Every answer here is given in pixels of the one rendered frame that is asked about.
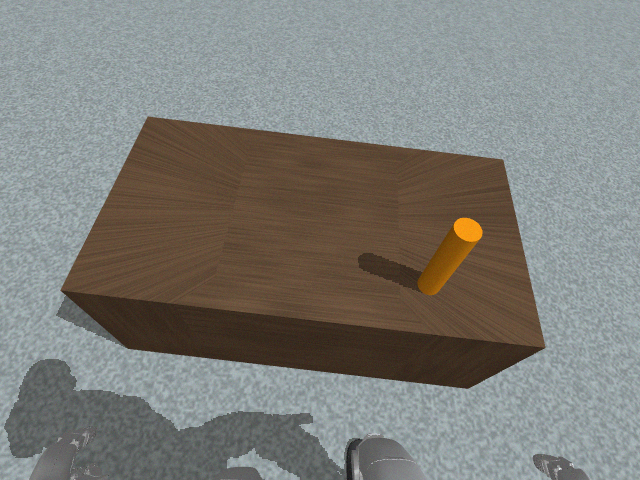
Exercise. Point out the can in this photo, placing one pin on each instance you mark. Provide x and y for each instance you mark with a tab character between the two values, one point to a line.
460	240

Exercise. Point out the right robot hand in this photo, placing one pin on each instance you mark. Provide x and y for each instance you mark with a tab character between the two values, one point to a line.
558	468

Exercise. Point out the right robot foot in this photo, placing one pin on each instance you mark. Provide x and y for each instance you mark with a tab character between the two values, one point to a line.
351	447

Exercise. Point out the left robot hand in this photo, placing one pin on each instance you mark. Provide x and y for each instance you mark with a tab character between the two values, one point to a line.
56	462

